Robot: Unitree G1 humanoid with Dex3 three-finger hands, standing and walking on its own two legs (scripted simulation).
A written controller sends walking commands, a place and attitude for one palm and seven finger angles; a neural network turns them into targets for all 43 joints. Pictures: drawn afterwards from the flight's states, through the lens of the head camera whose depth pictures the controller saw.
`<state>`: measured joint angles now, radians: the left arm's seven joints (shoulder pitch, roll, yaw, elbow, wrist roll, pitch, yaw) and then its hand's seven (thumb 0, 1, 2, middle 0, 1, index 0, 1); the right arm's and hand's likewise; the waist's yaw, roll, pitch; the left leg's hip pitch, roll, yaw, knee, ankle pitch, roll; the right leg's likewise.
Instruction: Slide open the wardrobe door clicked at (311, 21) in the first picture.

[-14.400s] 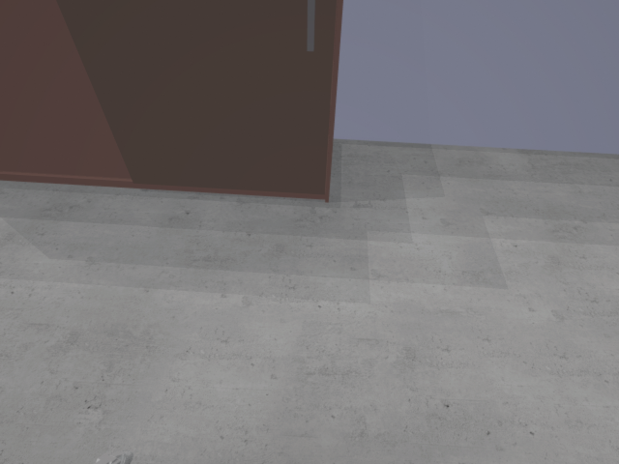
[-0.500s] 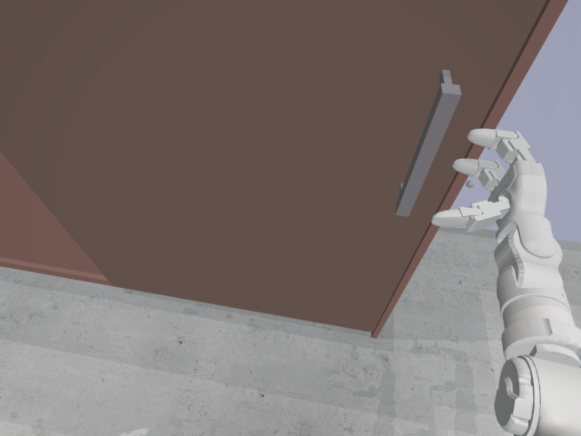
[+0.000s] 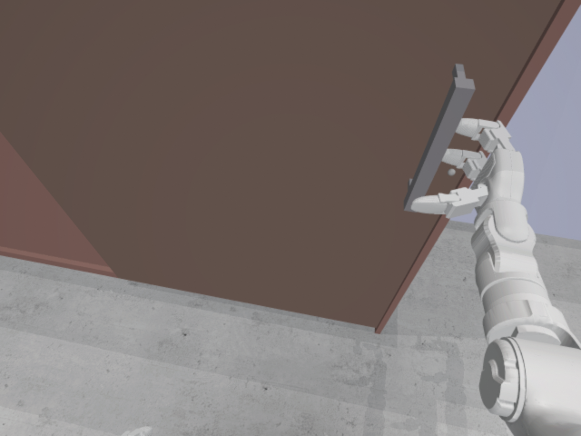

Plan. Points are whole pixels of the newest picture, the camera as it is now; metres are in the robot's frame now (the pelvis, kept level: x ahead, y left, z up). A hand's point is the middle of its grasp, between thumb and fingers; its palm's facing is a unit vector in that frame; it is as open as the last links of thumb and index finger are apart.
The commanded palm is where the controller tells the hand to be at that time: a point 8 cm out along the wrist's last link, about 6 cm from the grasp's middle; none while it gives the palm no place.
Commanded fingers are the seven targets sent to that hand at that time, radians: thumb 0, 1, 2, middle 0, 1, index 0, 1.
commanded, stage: feel for the door with the fingertips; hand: right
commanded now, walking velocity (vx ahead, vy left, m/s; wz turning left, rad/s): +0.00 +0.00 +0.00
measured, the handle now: (431, 146) +0.53 -0.13 +0.12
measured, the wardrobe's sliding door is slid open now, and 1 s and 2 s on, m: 0.00 0.00 0.00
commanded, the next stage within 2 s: slide the fingers in behind the handle in 0.42 s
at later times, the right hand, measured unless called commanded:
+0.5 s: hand (449, 162) +0.49 -0.15 +0.13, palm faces +0.05 +1.00 -0.01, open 13.8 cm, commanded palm +0.46 -0.20 +0.12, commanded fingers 0.00 0.50 -0.30 0.30 1.20 0.30 1.20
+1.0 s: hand (449, 167) +0.48 -0.15 +0.12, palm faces +0.05 +1.00 +0.01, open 13.9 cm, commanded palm +0.45 -0.20 +0.12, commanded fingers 0.00 0.50 -0.30 0.30 1.20 0.30 1.20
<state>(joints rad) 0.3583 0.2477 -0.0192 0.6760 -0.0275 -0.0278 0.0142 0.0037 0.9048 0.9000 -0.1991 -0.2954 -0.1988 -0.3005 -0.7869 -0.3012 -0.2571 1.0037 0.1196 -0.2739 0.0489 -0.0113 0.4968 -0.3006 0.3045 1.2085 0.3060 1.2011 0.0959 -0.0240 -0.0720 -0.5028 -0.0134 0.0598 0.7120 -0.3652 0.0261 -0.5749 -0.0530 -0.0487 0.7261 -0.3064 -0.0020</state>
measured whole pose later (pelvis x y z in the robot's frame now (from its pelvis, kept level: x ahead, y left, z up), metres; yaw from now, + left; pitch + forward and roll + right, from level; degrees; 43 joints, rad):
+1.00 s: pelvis +0.01 -0.01 +0.00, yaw +0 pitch +11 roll +1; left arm 0.38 0.25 -0.01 0.67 -0.02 0.00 0.01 0.00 0.90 0.90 -0.20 -0.30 -0.20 -0.30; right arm -0.84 -0.32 -0.26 1.06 0.12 -0.29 0.06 -0.01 0.50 -0.30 0.31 1.21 0.31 1.20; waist 0.11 -0.02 -0.08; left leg -0.54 -0.01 0.06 0.72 -0.37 0.02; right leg -0.62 -0.05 -0.04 0.75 -0.32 -0.01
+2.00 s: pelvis +0.01 +0.00 +0.00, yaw -1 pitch +11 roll +1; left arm 0.38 0.25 0.00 0.69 -0.01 -0.01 -0.01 0.00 0.91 0.90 -0.20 -0.30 -0.20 -0.30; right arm -0.86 -0.24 -0.21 1.06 0.11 -0.30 -0.03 -0.01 0.50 -0.30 0.33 1.23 0.33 1.22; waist 0.10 -0.03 -0.09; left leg -0.54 -0.02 0.07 0.72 -0.38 0.03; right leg -0.62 -0.05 -0.03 0.74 -0.32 0.01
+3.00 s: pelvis +0.01 +0.00 +0.00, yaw +0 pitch +10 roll +1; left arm 0.37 0.24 0.00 0.68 -0.01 0.00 -0.02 0.00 0.91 0.90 -0.20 -0.30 -0.20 -0.30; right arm -0.81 -0.21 -0.20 1.00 0.10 -0.30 -0.05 0.00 -0.41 -0.69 0.40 1.33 0.38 1.33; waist 0.10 -0.03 -0.09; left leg -0.52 -0.01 0.05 0.71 -0.38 0.03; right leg -0.59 -0.05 -0.05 0.73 -0.32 0.00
